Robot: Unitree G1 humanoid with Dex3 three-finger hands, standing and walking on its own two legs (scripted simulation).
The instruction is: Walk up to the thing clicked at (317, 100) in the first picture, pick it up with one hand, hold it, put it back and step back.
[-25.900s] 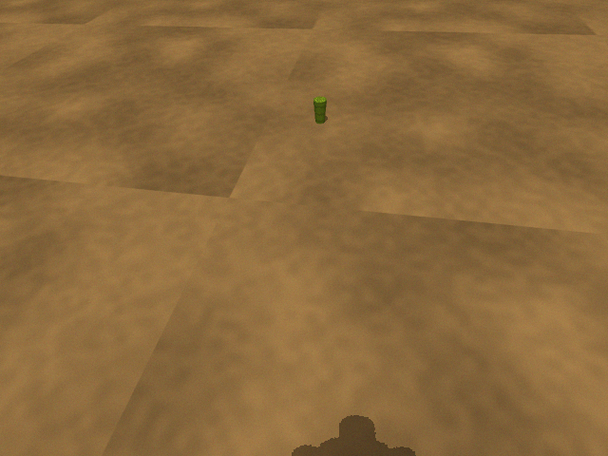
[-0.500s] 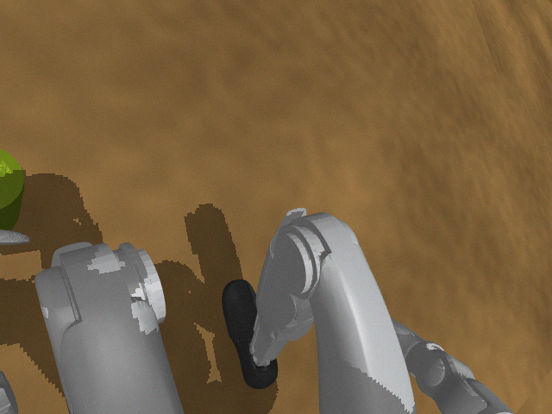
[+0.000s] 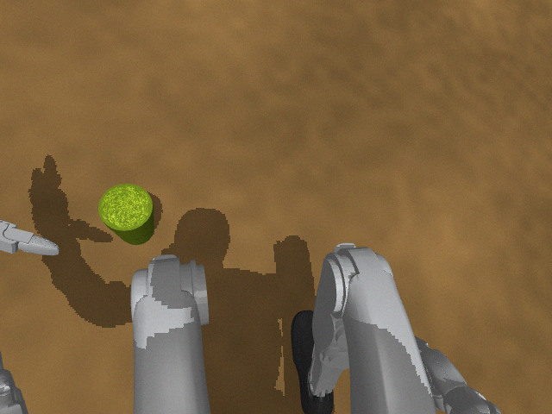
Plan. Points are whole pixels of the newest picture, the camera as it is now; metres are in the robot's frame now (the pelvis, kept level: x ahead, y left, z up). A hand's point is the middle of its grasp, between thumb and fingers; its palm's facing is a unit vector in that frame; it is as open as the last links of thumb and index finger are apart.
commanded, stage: home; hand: left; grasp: from the side
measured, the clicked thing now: (132, 219) +0.43 +0.25 -0.26
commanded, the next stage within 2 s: none
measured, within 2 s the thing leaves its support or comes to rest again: neither
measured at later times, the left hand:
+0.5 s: hand out of the picture +0.29 +0.28 +0.11, palm faces +0.22 -0.87 -0.44, open 17.4 cm
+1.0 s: hand out of the picture +0.26 +0.22 +0.31, palm faces +0.25 -0.91 -0.33, open 17.5 cm
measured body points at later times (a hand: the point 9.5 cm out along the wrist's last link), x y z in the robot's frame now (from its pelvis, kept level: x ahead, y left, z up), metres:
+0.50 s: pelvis +0.04 -0.02 +0.21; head +0.20 +0.02 +0.63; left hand +0.28 +0.33 +0.14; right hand +0.26 -0.25 +0.10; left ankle +0.08 +0.12 -0.30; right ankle +0.13 -0.14 -0.30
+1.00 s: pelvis +0.10 +0.00 +0.37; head +0.13 +0.01 +0.82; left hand +0.24 +0.26 +0.34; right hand +0.29 -0.22 +0.29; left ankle +0.08 +0.12 -0.30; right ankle +0.13 -0.14 -0.30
